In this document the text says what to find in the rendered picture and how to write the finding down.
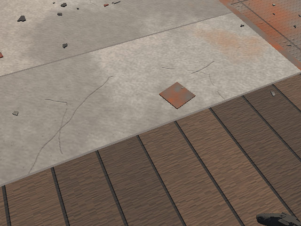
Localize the right robot hand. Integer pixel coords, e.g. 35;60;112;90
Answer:
256;212;301;226

